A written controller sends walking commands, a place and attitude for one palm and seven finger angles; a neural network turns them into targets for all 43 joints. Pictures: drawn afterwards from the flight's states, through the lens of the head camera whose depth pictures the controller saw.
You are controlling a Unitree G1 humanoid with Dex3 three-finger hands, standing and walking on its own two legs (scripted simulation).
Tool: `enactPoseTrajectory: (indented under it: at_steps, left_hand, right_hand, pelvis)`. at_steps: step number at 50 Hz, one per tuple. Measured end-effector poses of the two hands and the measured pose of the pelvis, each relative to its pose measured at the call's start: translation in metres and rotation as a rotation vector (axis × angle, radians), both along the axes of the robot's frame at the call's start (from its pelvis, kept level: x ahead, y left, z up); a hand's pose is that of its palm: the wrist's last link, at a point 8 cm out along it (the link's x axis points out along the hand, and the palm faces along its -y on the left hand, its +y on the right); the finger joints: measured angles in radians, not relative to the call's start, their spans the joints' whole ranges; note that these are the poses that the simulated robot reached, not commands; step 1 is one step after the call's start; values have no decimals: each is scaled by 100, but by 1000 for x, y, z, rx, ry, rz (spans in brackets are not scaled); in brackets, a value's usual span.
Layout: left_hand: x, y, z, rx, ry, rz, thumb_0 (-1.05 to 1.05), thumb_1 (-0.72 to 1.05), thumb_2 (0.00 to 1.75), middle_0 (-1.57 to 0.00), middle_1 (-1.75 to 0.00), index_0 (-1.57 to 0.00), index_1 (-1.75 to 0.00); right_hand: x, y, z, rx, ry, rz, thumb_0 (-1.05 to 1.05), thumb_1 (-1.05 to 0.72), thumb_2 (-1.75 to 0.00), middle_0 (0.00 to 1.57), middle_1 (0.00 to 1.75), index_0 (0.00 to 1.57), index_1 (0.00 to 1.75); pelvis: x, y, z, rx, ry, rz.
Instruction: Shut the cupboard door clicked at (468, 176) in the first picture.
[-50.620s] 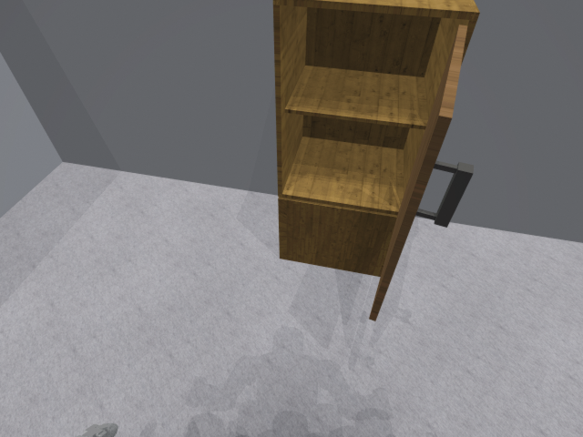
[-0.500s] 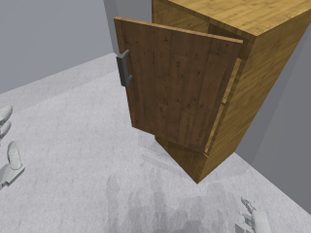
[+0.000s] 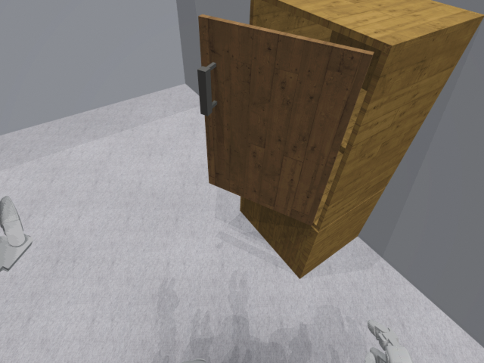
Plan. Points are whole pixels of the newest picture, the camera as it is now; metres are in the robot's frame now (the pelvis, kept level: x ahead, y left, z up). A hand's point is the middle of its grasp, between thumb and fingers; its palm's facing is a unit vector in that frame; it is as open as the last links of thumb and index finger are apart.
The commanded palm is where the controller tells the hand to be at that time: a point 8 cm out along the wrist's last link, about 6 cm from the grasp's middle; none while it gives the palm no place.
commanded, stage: step back with the hand held close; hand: left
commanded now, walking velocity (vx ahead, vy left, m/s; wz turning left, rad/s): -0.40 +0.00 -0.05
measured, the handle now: (209, 88) +0.77 +0.14 +0.07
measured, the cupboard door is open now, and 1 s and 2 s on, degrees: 27 27 27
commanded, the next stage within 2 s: stop stepping back and stand still in 0.34 s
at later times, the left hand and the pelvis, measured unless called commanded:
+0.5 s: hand out of the picture +0.04 +0.27 +0.19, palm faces +0.55 -0.70 -0.46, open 7.4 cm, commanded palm +0.01 +0.30 +0.20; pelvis -0.11 -0.01 +0.01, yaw +2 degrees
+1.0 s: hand out of the picture +0.00 +0.26 +0.19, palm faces +0.44 -0.79 -0.44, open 7.4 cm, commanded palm -0.06 +0.30 +0.20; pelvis -0.20 +0.00 +0.02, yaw -1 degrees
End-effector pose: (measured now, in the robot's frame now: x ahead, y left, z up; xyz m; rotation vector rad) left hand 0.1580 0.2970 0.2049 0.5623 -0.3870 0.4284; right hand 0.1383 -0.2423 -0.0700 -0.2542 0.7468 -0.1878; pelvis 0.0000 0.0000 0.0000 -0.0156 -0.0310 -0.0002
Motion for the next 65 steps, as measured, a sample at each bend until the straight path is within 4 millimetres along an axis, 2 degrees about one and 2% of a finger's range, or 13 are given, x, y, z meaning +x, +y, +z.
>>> enactPoseTrajectory:
  at_steps: [5,12,17,21,26,32,38,42,48,52,57,61,65]
  left_hand:
    - [-15,-5,6,16,-17,-34,1,89,89,-21,-30,-21,-30]
    - [-39,4,5,57,29,-51,1,89,89,-21,-30,-21,-30]
    - [-87,5,21,124,-39,-11,1,88,89,-21,-30,-22,-30]
    - [-133,4,12,101,8,67,1,89,89,-21,-30,-21,-30]
    - [-165,8,3,-22,58,120,1,89,89,-21,-30,-21,-30]
    - [-162,24,-5,-126,-15,87,1,89,89,-21,-30,-21,-30]
    - [-174,24,1,-82,49,16,1,89,89,-21,-30,-21,-30]
    - [-186,14,7,-48,82,5,1,89,89,-21,-30,-21,-30]
    - [-198,-3,0,-31,103,-4,1,89,89,-21,-30,-21,-30]
    - [-201,-1,-4,-54,118,0,1,89,89,-21,-30,-21,-30]
    - [-192,9,-3,-46,68,-7,1,88,89,-21,-30,-21,-30]
    - [-179,18,0,-24,18,-22,1,89,89,-21,-30,-21,-30]
    - [-166,20,3,14,68,-22,1,89,89,-21,-30,-21,-30]
  right_hand:
    - [-24,-6,-2,-1,21,-15,1,-91,-90,20,30,20,30]
    - [-61,-2,0,-10,24,-47,1,-91,-90,20,30,20,30]
    - [-75,5,-9,23,27,3,1,-91,-90,20,30,20,30]
    - [-75,9,-17,50,19,66,1,-91,-90,20,30,20,30]
    - [-81,22,9,41,4,118,1,-91,-90,20,30,20,30]
    - [-92,31,32,-10,-133,120,1,-91,-90,20,30,20,30]
    - [-142,36,47,30,-167,44,1,-91,-90,20,30,20,30]
    - [-184,29,36,48,-83,8,1,-90,-90,20,30,20,30]
    - [-234,2,-2,33,101,-23,1,-90,-90,20,30,20,30]
    - [-257,-10,-7,19,171,-77,1,-91,-90,20,30,20,30]
    - [-256,-13,-5,-31,164,-96,1,-91,-90,20,30,20,30]
    - [-234,-4,-7,-37,107,-101,1,-91,-90,20,30,20,30]
    - [-205,17,-2,26,31,-76,1,-91,-90,20,30,20,30]
  pelvis:
    - [-20,1,1,8,10,-1]
    - [-56,4,2,-40,16,28]
    - [-75,-9,-5,-54,47,110]
    - [-100,-14,-7,-35,46,91]
    - [-119,-8,14,39,33,34]
    - [-151,9,10,6,37,69]
    - [-178,12,20,17,20,1]
    - [-187,5,25,2,39,-2]
    - [-205,-1,15,9,39,-7]
    - [-201,1,18,25,27,-23]
    - [-192,9,14,22,12,-2]
    - [-188,19,6,29,7,-10]
    - [-185,19,9,29,24,-26]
